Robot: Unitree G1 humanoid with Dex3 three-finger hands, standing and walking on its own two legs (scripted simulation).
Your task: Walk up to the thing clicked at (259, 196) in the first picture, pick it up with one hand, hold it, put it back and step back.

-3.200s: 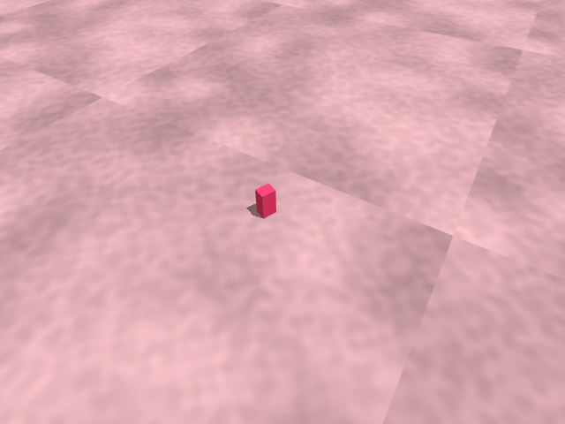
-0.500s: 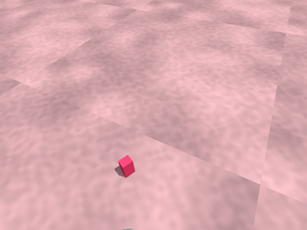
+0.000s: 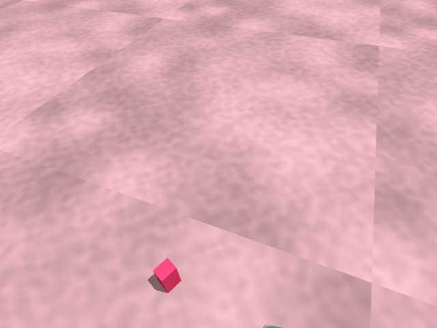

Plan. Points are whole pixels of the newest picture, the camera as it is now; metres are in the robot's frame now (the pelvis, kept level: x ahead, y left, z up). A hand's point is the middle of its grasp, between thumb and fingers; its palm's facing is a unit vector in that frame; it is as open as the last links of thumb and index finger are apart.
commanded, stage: walk up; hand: left
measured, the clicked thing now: (167, 275) +0.50 +0.23 -0.69
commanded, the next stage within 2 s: stand in 1.84 s
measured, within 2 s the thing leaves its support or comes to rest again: neither
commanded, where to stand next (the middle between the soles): +0.17 +0.01 m, yaw +1 degrees
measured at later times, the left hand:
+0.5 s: hand out of the picture +0.15 +0.27 -0.16, palm faces +0.01 -0.94 -0.35, open 7.4 cm
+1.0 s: hand out of the picture +0.14 +0.27 -0.14, palm faces +0.04 -0.93 -0.36, open 7.4 cm
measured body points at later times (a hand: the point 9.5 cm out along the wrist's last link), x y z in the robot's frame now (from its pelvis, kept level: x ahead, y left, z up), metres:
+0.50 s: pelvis +0.07 +0.01 -0.01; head +0.09 +0.02 +0.44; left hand +0.15 +0.32 -0.13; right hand +0.14 -0.31 -0.13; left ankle +0.13 +0.14 -0.73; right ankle +0.12 -0.12 -0.73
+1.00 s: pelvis +0.09 +0.00 +0.01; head +0.11 -0.01 +0.46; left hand +0.14 +0.32 -0.11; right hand +0.23 -0.29 -0.12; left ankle +0.13 +0.14 -0.73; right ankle +0.12 -0.12 -0.73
